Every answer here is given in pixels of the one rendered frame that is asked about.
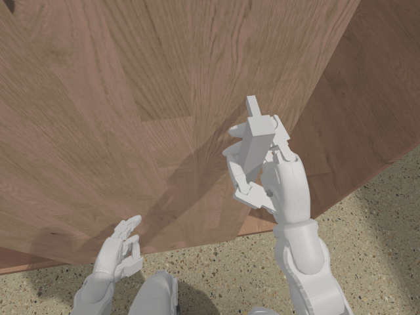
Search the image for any handle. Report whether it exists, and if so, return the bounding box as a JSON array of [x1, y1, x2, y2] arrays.
[[234, 95, 276, 184]]

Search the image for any left robot hand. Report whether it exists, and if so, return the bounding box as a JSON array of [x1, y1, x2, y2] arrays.
[[92, 215, 143, 282]]

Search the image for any wardrobe door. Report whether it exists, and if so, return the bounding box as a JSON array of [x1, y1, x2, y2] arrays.
[[0, 247, 55, 269], [0, 0, 361, 266]]

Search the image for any right robot hand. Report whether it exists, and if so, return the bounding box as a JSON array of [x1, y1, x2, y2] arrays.
[[222, 115, 310, 224]]

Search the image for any robot left thigh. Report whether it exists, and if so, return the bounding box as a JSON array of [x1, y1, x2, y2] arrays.
[[128, 273, 178, 315]]

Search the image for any right robot forearm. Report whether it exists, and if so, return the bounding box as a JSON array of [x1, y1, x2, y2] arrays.
[[273, 219, 354, 315]]

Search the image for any left robot forearm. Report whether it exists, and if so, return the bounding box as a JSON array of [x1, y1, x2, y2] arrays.
[[70, 272, 116, 315]]

